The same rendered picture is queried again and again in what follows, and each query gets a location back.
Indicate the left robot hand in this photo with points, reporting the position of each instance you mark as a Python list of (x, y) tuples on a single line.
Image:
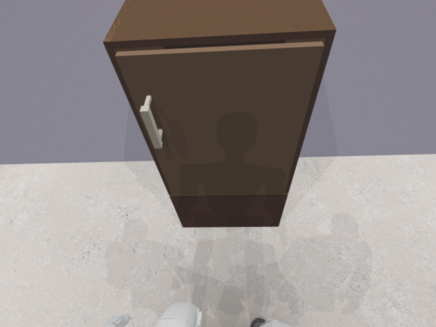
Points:
[(117, 321)]

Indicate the left robot thigh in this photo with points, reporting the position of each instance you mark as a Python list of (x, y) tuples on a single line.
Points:
[(180, 314)]

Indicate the handle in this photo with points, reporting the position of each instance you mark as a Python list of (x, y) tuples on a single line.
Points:
[(150, 124)]

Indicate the cupboard door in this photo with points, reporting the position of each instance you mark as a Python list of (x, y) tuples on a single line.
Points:
[(231, 115)]

